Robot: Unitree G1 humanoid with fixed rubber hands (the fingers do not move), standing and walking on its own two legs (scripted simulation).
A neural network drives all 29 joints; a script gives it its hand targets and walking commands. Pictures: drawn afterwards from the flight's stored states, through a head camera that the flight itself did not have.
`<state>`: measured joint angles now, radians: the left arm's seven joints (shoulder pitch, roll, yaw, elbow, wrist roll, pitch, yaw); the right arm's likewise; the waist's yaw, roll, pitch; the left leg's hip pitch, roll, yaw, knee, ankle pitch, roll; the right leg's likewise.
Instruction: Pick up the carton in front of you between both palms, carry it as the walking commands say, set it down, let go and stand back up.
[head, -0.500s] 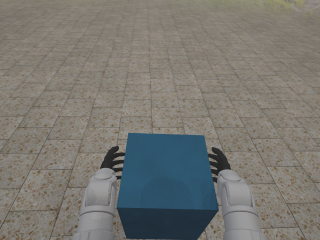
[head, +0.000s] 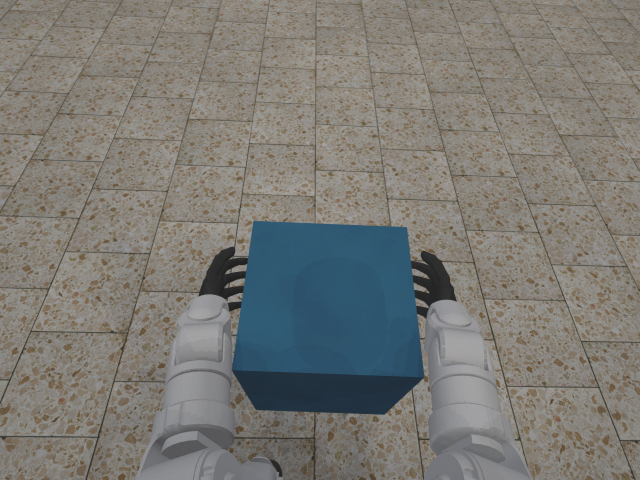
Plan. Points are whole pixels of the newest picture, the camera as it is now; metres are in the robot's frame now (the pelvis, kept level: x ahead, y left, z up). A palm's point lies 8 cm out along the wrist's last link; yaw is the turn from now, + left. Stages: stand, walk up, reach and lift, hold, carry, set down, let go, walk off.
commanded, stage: set down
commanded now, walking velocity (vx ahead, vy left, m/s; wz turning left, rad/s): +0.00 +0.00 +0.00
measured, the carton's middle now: (324, 326) +0.34 +0.01 -0.09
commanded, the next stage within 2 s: none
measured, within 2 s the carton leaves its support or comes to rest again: neither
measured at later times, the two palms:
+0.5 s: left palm (233, 327) +0.37 +0.17 -0.20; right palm (401, 331) +0.38 -0.13 -0.19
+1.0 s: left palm (242, 345) +0.40 +0.18 -0.37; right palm (379, 341) +0.42 -0.12 -0.36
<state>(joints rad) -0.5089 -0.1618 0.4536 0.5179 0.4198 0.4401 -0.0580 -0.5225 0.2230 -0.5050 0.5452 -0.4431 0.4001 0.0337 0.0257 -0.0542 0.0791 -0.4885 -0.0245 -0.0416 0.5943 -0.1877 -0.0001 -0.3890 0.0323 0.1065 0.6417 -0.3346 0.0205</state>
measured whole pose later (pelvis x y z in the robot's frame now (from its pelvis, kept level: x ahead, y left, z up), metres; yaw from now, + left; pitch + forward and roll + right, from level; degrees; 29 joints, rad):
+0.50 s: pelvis -0.04 -0.01 -0.13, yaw -2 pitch +38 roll -2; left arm -0.71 -0.06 0.44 0.57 0.26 0.24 -0.02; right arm -0.70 0.14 -0.43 0.58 -0.20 0.21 -0.07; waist 0.03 -0.05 -0.18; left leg -1.55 -0.04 -0.10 1.22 -0.33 -0.04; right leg -1.45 0.11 0.08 1.28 -0.49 0.03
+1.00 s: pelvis -0.06 +0.00 -0.25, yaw -4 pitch +47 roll -4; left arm -0.93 0.02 0.41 0.66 0.18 0.23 0.07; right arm -0.98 0.00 -0.39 0.76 -0.13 0.18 -0.09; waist 0.05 -0.05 -0.15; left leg -2.08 -0.08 -0.12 1.67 -0.41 -0.06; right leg -1.96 0.16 0.07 1.74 -0.61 0.07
